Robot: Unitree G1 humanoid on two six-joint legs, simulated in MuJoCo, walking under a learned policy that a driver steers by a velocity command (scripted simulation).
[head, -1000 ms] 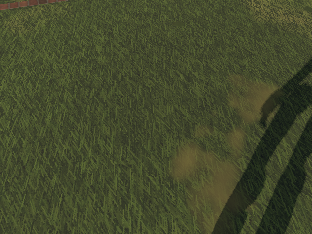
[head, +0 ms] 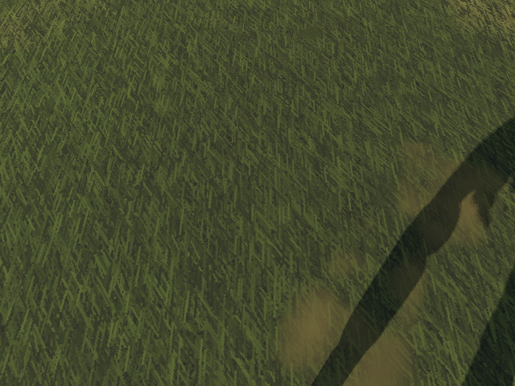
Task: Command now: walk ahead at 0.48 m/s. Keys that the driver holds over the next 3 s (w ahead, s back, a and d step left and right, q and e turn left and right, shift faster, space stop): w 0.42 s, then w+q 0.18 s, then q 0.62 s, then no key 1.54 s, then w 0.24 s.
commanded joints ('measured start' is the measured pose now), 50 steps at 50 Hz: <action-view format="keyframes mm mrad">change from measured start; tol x32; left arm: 1 -10 176 34 -29 7 -2 9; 25 -567 95 26 -302 3 43 -43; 31 -25 329 104 -203 57 2 -1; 50 -206 216 77 -239 -3 43 14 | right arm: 1 200 -116 -40 13 2 -23 -21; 31 558 -6 -6 92 64 -49 -39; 50 180 -75 -47 -100 -15 66 6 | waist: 1 -145 -104 -66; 4 -155 233 -352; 16 -51 21 40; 32 39 -147 -386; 50 -57 -140 -79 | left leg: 1 273 -80 21 -49 -62 60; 4 914 412 -789 -271 -248 283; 10 389 205 -321 -433 -1 137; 28 664 181 -197 -219 674 89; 32 21 -79 -140 714 -424 2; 50 160 9 -11 103 -139 -23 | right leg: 1 -64 -264 43 309 1120 -84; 3 -350 -173 -15 829 627 -59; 4 -702 32 12 1185 -174 -26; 26 -793 -107 -19 420 273 3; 29 -400 -40 -36 290 242 -43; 32 102 -537 648 181 417 -225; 39 -362 -362 29 128 870 -118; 50 -303 -388 -140 240 709 -97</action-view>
